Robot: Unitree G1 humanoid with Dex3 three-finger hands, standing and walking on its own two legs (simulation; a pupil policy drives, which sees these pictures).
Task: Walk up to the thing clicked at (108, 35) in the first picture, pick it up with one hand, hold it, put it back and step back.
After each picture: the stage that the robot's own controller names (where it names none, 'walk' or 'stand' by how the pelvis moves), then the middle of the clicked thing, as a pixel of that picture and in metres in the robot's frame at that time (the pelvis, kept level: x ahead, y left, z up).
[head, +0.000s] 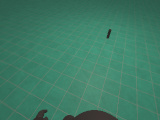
stand; (108, 33) +2.17 -0.54 -0.66
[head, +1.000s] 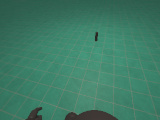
walk; (96, 36) +2.09 -0.08 -0.63
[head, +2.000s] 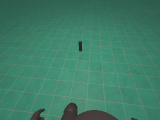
walk; (80, 46) +1.48 +0.26 -0.65
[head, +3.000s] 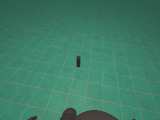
walk; (78, 61) +1.01 +0.20 -0.63
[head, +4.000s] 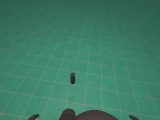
walk; (72, 78) +0.63 +0.18 -0.64
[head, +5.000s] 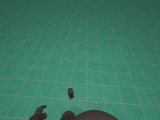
stand; (70, 93) +0.40 +0.19 -0.63
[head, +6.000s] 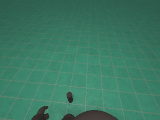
stand; (70, 97) +0.37 +0.20 -0.65
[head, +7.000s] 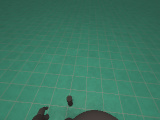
stand; (69, 101) +0.35 +0.19 -0.66
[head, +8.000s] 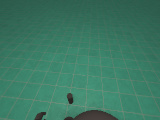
stand; (70, 98) +0.37 +0.20 -0.66
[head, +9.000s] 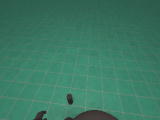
stand; (69, 99) +0.36 +0.20 -0.66
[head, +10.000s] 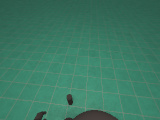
stand; (69, 99) +0.36 +0.20 -0.66
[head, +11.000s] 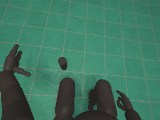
go down; (63, 64) +0.44 +0.19 -0.35
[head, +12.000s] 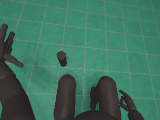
go down; (62, 60) +0.46 +0.19 -0.28
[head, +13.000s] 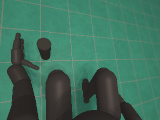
close in; (45, 51) +0.46 +0.22 -0.18
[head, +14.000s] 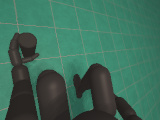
close; (28, 48) +0.45 +0.24 -0.17
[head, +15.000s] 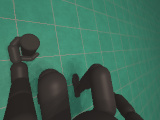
lift; (29, 48) +0.43 +0.24 -0.17
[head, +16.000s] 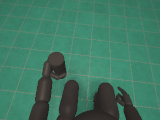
lift; (59, 68) +0.34 +0.19 +0.00
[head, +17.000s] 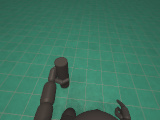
hold; (63, 74) +0.32 +0.17 +0.04
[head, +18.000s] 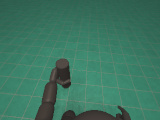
hold; (64, 75) +0.32 +0.16 +0.04
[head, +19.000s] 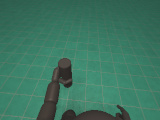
crouch; (66, 75) +0.32 +0.15 +0.03
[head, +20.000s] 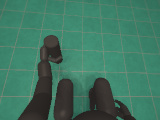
crouch; (55, 52) +0.46 +0.18 -0.05
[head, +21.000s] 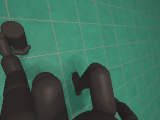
lower; (19, 42) +0.48 +0.25 -0.18
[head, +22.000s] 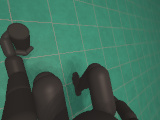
lower; (22, 43) +0.47 +0.25 -0.17
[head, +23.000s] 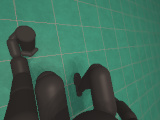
lower; (27, 44) +0.46 +0.24 -0.17
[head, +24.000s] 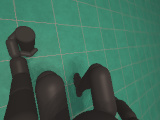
lower; (27, 44) +0.46 +0.24 -0.17
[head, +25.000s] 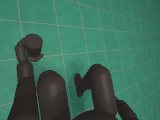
loosen; (33, 50) +0.44 +0.22 -0.18
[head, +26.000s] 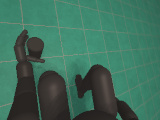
withdraw; (35, 51) +0.44 +0.22 -0.18
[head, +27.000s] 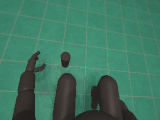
walk; (65, 61) +0.44 +0.17 -0.25
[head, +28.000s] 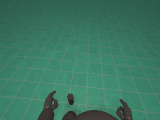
stand; (70, 99) +0.35 +0.16 -0.59
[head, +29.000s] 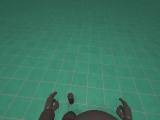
stand; (70, 98) +0.36 +0.17 -0.60
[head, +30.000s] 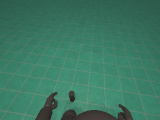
stand; (72, 96) +0.37 +0.16 -0.61
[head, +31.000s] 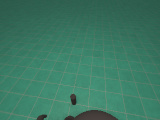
walk; (73, 99) +0.38 +0.17 -0.66
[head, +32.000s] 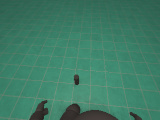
walk; (76, 80) +0.52 +0.15 -0.64
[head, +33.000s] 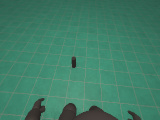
walk; (73, 62) +0.83 +0.21 -0.63
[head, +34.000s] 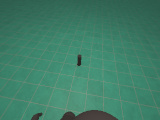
stand; (79, 60) +1.01 +0.14 -0.64
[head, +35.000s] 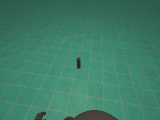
stand; (78, 63) +1.00 +0.17 -0.66
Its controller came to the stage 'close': yes
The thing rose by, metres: 0.69
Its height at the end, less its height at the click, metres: +0.00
